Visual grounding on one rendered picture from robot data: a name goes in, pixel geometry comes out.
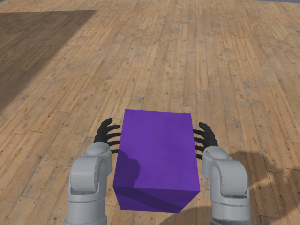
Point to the robot right hand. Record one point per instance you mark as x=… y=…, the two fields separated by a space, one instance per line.
x=209 y=138

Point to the robot right forearm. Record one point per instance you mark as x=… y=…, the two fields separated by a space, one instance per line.
x=229 y=189

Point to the robot left hand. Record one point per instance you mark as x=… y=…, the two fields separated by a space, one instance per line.
x=102 y=135

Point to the carton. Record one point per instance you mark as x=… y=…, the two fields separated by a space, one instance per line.
x=156 y=168

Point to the robot left forearm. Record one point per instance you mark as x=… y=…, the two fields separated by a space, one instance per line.
x=87 y=186

